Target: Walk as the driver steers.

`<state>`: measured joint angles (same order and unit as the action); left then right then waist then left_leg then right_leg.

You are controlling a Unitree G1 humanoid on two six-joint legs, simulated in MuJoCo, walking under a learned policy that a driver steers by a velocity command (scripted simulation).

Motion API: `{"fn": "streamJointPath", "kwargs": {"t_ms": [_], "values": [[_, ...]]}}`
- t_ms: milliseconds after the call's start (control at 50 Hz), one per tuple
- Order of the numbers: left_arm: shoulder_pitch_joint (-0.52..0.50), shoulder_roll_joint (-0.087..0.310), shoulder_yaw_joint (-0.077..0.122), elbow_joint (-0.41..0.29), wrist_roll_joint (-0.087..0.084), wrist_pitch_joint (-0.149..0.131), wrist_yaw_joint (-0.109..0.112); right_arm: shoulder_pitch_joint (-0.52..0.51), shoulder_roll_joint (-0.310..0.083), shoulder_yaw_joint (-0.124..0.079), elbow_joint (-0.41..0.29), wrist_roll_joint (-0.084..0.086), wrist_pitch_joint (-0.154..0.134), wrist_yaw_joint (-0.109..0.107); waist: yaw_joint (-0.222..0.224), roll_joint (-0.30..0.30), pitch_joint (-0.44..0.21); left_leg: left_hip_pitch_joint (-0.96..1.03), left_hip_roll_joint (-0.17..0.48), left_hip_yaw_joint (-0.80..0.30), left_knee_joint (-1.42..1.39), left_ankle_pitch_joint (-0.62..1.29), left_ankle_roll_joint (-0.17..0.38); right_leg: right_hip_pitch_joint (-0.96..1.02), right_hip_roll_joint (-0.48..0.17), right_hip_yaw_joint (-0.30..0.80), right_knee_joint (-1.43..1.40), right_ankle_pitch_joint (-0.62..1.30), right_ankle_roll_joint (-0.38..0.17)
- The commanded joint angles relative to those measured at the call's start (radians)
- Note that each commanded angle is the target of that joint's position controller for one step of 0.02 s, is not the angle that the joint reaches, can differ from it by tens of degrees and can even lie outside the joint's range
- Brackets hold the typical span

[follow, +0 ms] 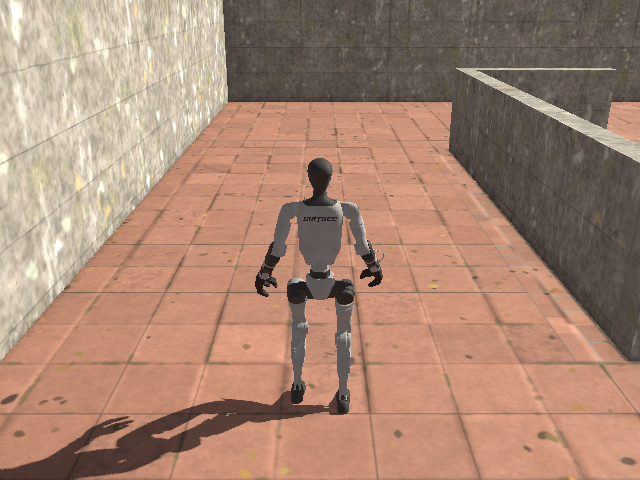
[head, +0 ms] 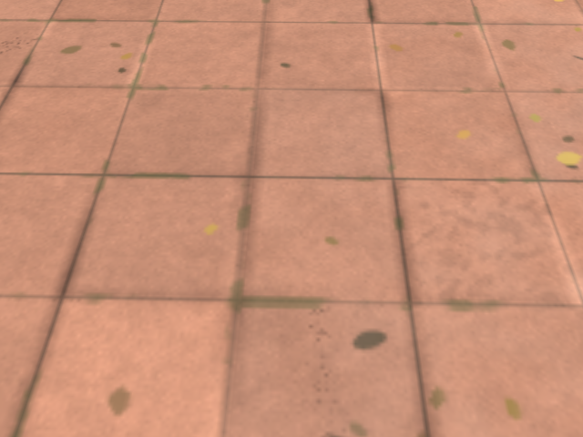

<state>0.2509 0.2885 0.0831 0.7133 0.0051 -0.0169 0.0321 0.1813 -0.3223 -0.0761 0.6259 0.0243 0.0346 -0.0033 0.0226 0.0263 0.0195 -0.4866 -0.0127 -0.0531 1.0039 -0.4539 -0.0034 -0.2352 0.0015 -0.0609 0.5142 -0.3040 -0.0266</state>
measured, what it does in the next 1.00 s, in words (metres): walks ahead: left foot, then right foot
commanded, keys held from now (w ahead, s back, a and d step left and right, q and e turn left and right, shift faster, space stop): w+q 0.28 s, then w+e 0.22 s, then e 0.50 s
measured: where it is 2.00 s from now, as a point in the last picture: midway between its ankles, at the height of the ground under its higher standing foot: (290, 342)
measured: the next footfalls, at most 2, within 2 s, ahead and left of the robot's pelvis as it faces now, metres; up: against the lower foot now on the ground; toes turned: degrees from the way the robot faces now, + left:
left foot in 0.22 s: +0.10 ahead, +0.17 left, +0.00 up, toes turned +11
right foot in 0.70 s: +0.47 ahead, +0.05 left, +0.00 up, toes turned +5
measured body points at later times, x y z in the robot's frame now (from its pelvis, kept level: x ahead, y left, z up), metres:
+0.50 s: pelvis +0.15 +0.10 +0.01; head +0.17 +0.13 +0.46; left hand +0.27 +0.39 -0.09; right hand +0.26 -0.15 -0.09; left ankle +0.06 +0.16 -0.73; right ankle +0.33 -0.03 -0.66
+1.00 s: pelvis +0.35 +0.14 +0.00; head +0.40 +0.13 +0.44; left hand +0.52 +0.42 -0.10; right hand +0.51 -0.14 -0.09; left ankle +0.44 +0.30 -0.69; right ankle +0.43 +0.05 -0.73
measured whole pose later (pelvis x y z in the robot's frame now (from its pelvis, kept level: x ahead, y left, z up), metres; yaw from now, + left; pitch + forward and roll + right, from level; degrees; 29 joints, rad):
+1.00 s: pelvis +0.35 +0.14 +0.00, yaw -5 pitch +3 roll -1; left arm 0.16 0.32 0.07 0.68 -0.01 0.01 0.01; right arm 0.15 -0.30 -0.02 0.61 -0.01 -0.01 -0.04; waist 0.03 0.01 0.06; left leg -0.59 0.03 -0.13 0.88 -0.33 -0.10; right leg -0.41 0.13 0.12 0.46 -0.09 -0.06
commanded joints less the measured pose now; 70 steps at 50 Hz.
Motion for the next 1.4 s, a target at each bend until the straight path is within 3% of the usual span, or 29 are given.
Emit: {"fn": "streamJointPath", "kwargs": {"t_ms": [20,140,200,220,240,260,280,320,340,420,560,640,680,700,720,740,760,800,840,920,1040,1100,1120,1140,1160,1180,1220,1300,1400], "values": [[-0.012,0.164,0.035,-0.066,-0.012,-0.028,0.011,-0.100,-0.065,-0.012,-0.111,-0.001,-0.021,0.018,0.036,-0.126,0.024,-0.278,0.095,-0.007,0.053,0.042,-0.012,0.179,-0.317,0.342,-0.327,-0.171,-0.178],[-0.002,0.216,0.051,-0.043,-0.026,-0.037,-0.026,-0.078,-0.050,0.004,-0.121,0.003,-0.038,0.044,0.032,-0.149,-0.003,0.052,0.066,0.123,-0.278,0.089,0.007,0.060,-0.268,0.092,-0.299,-0.063,-0.138],[-0.011,0.178,0.038,-0.030,-0.032,-0.037,-0.041,0.104,-0.095,-0.026,-0.056,0.003,-0.032,0.033,-0.062,-0.090,-0.041,0.352,-0.022,0.195,-0.422,0.153,0.057,-0.076,-0.238,-0.009,-0.086,-0.037,-0.086],[-0.014,0.118,0.017,-0.035,-0.012,-0.042,-0.044,0.242,-0.154,-0.057,-0.024,0.011,-0.031,0.024,-0.127,0.031,-0.089,0.531,0.018,0.076,-0.477,0.136,0.103,-0.190,-0.176,-0.099,0.209,0.023,-0.032],[-0.085,0.042,-0.008,-0.134,0.016,-0.061,-0.041,0.312,-0.319,-0.084,-0.046,-0.002,-0.046,0.014,-0.128,0.352,-0.104,0.693,0.300,-0.566,-0.685,-0.033,0.291,-0.587,-0.004,-0.082,0.633,-0.282,0.062],[-0.133,0.111,0.002,-0.149,-0.021,-0.088,-0.043,0.303,-0.253,-0.061,-0.067,-0.003,-0.075,0.026,-0.158,0.197,-0.139,0.692,0.385,-0.784,-0.820,-0.223,0.388,-0.722,0.001,0.128,0.783,-0.280,0.051],[-0.147,0.148,0.011,-0.150,-0.050,-0.104,-0.051,0.265,-0.190,-0.039,-0.063,-0.009,-0.094,0.029,-0.126,0.153,-0.054,0.639,0.381,-0.708,-0.825,-0.207,0.368,-0.764,-0.045,0.150,0.789,-0.188,0.023],[-0.089,0.146,0.009,-0.095,-0.015,-0.107,-0.052,0.161,-0.107,-0.011,-0.069,-0.017,-0.101,0.026,-0.059,0.061,0.004,0.505,0.298,-0.452,-0.780,0.039,0.284,-0.665,-0.117,0.133,0.664,-0.008,0.011],[-0.072,0.146,0.013,-0.077,-0.004,-0.100,-0.055,0.120,-0.094,-0.003,-0.072,-0.027,-0.101,0.021,-0.034,0.074,0.009,0.442,0.258,-0.356,-0.791,0.162,0.254,-0.589,-0.132,0.129,0.608,0.052,0.016],[-0.088,0.093,-0.008,-0.037,-0.008,-0.069,-0.063,0.145,-0.106,-0.001,-0.026,-0.031,-0.117,0.003,-0.037,0.031,-0.002,0.425,0.211,-0.136,-0.826,0.532,0.216,-0.534,-0.116,0.085,0.480,0.241,0.054],[-0.286,0.032,-0.043,-0.082,-0.022,-0.082,-0.099,0.203,-0.125,-0.004,0.066,-0.030,-0.115,-0.018,-0.107,0.025,0.083,0.413,0.184,0.075,-0.855,0.689,0.135,-0.391,-0.039,0.031,0.066,0.489,0.024],[-0.228,0.084,-0.021,-0.085,-0.010,-0.089,-0.124,0.178,-0.155,-0.015,0.074,-0.024,-0.088,-0.040,-0.059,0.076,-0.007,0.555,0.206,0.109,-0.656,1.096,0.096,-0.303,0.043,-0.006,0.020,0.367,-0.026],[-0.026,0.147,0.012,-0.040,-0.009,-0.086,-0.113,0.143,-0.161,-0.017,0.052,-0.029,-0.066,-0.054,0.040,0.089,-0.124,0.545,0.176,0.129,-0.362,1.255,0.061,-0.086,0.101,-0.024,-0.017,0.342,-0.067],[0.086,0.184,0.026,-0.031,-0.008,-0.082,-0.094,0.129,-0.146,-0.007,0.031,-0.035,-0.071,-0.052,0.105,0.028,-0.198,0.382,0.130,0.147,-0.105,1.042,0.018,0.153,0.024,0.078,-0.071,0.540,-0.120],[0.093,0.276,0.036,-0.044,0.006,-0.074,-0.080,0.283,-0.010,0.029,0.005,-0.076,-0.084,-0.035,-0.016,-0.277,-0.333,-0.027,-0.029,0.124,0.304,-0.060,-0.060,0.563,-0.282,0.456,0.093,1.014,-0.308],[0.103,0.234,0.026,-0.070,0.008,-0.069,-0.074,0.310,-0.072,0.034,0.016,-0.048,-0.099,-0.017,0.034,-0.204,-0.554,-0.171,-0.097,-0.076,0.543,-0.248,-0.090,0.709,-0.410,0.787,-0.002,0.858,-0.457],[0.045,0.198,0.025,-0.097,-0.003,-0.052,-0.063,0.186,-0.151,0.015,-0.004,-0.011,-0.104,-0.007,0.076,-0.090,-0.471,-0.199,-0.026,-0.121,0.523,-0.136,-0.068,0.587,-0.340,0.658,-0.068,0.676,-0.395],[-0.073,0.144,0.004,-0.116,-0.025,-0.028,-0.045,0.076,-0.135,0.019,-0.044,-0.023,-0.090,-0.019,0.013,0.032,-0.198,-0.198,0.033,-0.071,0.369,-0.029,-0.057,0.226,-0.251,0.512,-0.163,0.481,-0.307],[-0.120,0.150,0.007,-0.122,-0.007,-0.016,-0.040,0.106,-0.123,0.017,-0.048,-0.034,-0.061,-0.026,-0.052,-0.033,-0.096,-0.066,0.051,-0.057,0.217,0.003,-0.062,-0.034,-0.178,0.441,-0.229,0.408,-0.281],[-0.128,0.184,0.027,-0.107,-0.004,-0.006,-0.030,0.144,-0.058,0.037,-0.026,-0.048,-0.054,-0.045,-0.063,-0.087,-0.153,0.045,0.026,-0.013,-0.028,0.066,-0.097,-0.132,-0.128,0.351,-0.182,0.625,-0.258],[-0.137,0.179,0.031,-0.111,-0.022,0.045,-0.009,0.047,-0.063,0.026,-0.060,-0.029,-0.050,-0.032,-0.022,-0.169,-0.162,0.109,-0.006,-0.022,-0.251,0.181,-0.081,-0.149,-0.084,0.445,-0.169,0.038,-0.174],[-0.125,0.145,0.018,-0.114,-0.025,0.052,-0.011,0.102,-0.065,0.008,-0.053,-0.021,-0.072,-0.022,-0.064,-0.173,-0.139,0.303,0.001,0.002,-0.506,0.193,-0.026,-0.232,-0.033,0.481,-0.094,-0.269,-0.113],[-0.095,0.080,0.000,-0.114,-0.020,0.048,-0.015,0.165,-0.124,-0.010,-0.054,-0.034,-0.073,-0.031,-0.077,-0.031,-0.153,0.415,0.194,-0.191,-0.630,0.007,0.041,-0.340,0.042,0.387,0.137,-0.365,-0.049],[-0.113,0.045,-0.007,-0.162,-0.030,0.028,-0.021,0.183,-0.224,-0.035,-0.042,-0.069,-0.068,-0.025,-0.058,0.246,-0.084,0.415,0.390,-0.555,-0.789,-0.247,0.169,-0.561,0.166,0.209,0.382,-0.315,-0.020],[-0.133,0.117,0.012,-0.172,-0.025,0.007,-0.022,0.129,-0.216,-0.036,-0.058,-0.079,-0.083,-0.022,-0.041,0.222,-0.021,0.349,0.413,-0.660,-0.837,-0.348,0.225,-0.611,0.064,0.254,0.525,-0.210,-0.008],[-0.120,0.165,0.029,-0.153,-0.026,0.006,-0.023,0.084,-0.158,-0.025,-0.067,-0.060,-0.089,-0.029,-0.023,0.160,0.006,0.333,0.376,-0.549,-0.813,-0.309,0.198,-0.619,0.042,0.239,0.575,-0.129,0.002],[-0.066,0.152,0.033,-0.112,-0.013,0.016,-0.023,0.063,-0.107,-0.011,-0.068,-0.031,-0.093,-0.039,-0.023,0.117,-0.006,0.362,0.291,-0.358,-0.800,-0.159,0.141,-0.602,0.017,0.185,0.655,-0.018,0.047],[-0.117,0.087,0.017,-0.130,-0.021,0.011,-0.035,0.149,-0.090,-0.009,-0.029,-0.044,-0.111,-0.041,-0.070,0.104,0.016,0.383,0.255,-0.154,-0.836,0.035,0.138,-0.604,-0.022,0.144,0.669,0.125,0.078],[-0.190,0.040,-0.004,-0.150,-0.024,-0.011,-0.052,0.199,-0.116,-0.025,0.027,-0.031,-0.113,-0.024,-0.099,0.108,0.031,0.436,0.275,-0.073,-0.865,0.155,0.172,-0.536,-0.034,0.131,0.373,0.174,0.079]]}}
Keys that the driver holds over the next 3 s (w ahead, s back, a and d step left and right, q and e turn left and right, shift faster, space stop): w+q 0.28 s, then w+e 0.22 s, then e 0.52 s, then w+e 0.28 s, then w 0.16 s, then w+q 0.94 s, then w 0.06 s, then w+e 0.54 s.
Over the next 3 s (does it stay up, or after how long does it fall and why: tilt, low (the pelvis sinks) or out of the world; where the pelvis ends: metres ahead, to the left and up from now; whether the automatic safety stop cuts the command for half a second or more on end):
stays up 1.27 0.04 0.01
